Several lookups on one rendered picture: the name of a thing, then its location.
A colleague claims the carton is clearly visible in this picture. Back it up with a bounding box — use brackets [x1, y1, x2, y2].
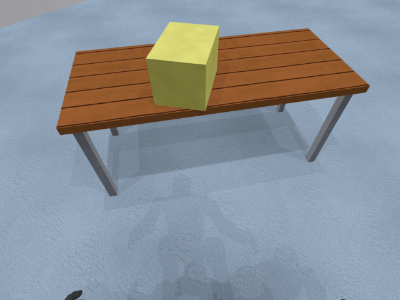
[146, 22, 219, 111]

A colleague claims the table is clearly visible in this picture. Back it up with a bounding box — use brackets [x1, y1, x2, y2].
[56, 28, 370, 197]

